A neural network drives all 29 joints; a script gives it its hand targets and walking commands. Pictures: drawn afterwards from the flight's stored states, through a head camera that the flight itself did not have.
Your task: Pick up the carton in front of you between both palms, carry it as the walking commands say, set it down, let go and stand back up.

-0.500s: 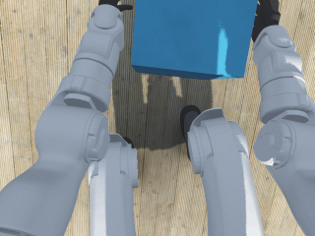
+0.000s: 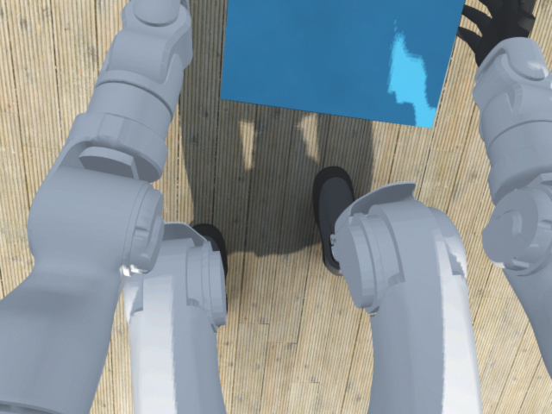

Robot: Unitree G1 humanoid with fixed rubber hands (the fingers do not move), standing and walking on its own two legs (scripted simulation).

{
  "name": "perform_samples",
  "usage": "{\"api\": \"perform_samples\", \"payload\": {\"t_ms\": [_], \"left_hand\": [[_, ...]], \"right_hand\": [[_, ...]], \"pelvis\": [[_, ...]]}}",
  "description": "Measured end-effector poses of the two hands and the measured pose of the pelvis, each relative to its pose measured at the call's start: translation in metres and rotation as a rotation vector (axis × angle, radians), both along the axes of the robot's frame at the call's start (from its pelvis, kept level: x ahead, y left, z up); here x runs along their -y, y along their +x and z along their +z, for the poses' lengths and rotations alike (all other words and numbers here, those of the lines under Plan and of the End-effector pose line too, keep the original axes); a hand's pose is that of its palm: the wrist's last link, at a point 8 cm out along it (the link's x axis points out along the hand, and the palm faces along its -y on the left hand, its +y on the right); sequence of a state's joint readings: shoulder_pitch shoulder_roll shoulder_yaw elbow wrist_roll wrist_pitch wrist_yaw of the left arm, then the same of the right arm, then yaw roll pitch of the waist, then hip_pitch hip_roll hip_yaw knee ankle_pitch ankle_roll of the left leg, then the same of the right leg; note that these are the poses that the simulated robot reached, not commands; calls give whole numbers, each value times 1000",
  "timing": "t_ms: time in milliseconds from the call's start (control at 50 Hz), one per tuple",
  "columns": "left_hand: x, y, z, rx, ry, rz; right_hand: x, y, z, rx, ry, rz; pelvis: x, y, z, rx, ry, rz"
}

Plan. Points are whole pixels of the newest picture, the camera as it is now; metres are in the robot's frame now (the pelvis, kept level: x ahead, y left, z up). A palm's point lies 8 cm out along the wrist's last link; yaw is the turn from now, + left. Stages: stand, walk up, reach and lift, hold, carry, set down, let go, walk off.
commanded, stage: set down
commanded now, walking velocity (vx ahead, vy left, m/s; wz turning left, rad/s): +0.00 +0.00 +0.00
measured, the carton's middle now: (321, 27) +0.49 -0.14 -0.26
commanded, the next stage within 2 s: let go in 1.20 s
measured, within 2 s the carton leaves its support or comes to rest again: neither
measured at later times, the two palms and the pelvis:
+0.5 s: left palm out of the picture +0.57 +0.00 -0.06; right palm out of the picture +0.44 -0.36 -0.07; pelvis +0.00 -0.01 +0.05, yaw -3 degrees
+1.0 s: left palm out of the picture +0.58 +0.01 +0.07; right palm out of the picture +0.44 -0.36 +0.08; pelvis +0.03 -0.01 +0.17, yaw -3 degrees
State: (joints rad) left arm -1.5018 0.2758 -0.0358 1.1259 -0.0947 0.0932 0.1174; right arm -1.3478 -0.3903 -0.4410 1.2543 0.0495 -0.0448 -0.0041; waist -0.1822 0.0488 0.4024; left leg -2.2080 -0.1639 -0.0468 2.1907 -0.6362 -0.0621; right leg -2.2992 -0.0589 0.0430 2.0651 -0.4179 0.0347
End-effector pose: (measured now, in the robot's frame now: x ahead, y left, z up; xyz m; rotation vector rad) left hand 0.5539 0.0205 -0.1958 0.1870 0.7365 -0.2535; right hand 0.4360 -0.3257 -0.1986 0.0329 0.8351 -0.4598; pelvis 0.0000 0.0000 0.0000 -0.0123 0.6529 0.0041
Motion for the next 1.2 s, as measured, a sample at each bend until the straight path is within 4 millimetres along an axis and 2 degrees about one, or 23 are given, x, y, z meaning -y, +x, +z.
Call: {"api": "perform_samples", "payload": {"t_ms": [80, 160, 240, 320, 420, 520, 680, 800, 940, 1200], "left_hand": [[-3, 0, -7, 10, -3, 8], [3, 2, -1, 48, -21, 17], [9, 6, 22, 107, -20, 21], [15, 11, 59, 145, 2, 26], [20, 15, 104, 118, 25, 42], [22, 18, 140, 97, 23, 52], [14, 23, 177, 113, 16, 62], [12, 21, 205, 122, 12, 53], [14, 21, 249, 122, 14, 48], [7, 18, 330, 115, 24, 53]], "right_hand": [[19, 1, 0, 27, -14, -20], [23, 11, 7, 77, -4, -16], [20, 22, 25, 144, 8, -8], [22, 23, 56, 200, 13, -10], [29, 11, 97, 195, 14, -25], [32, 7, 133, 189, 7, -21], [28, 13, 175, 196, -7, -4], [33, 11, 209, 195, -19, -7], [39, 9, 255, 197, -9, -8], [36, 8, 332, 204, -2, 9]], "pelvis": [[4, 0, -1, 0, 4, -7], [9, -1, -2, 5, 12, -17], [12, -2, -1, 13, 19, -32], [12, -4, 9, 20, 25, -50], [10, -4, 32, 3, 36, -68], [9, -1, 55, -34, 49, -83], [11, 8, 87, -92, 59, -84], [12, 18, 116, -126, 54, -85], [13, 30, 155, -136, 50, -96], [20, 43, 227, -115, 57, -103]]}}
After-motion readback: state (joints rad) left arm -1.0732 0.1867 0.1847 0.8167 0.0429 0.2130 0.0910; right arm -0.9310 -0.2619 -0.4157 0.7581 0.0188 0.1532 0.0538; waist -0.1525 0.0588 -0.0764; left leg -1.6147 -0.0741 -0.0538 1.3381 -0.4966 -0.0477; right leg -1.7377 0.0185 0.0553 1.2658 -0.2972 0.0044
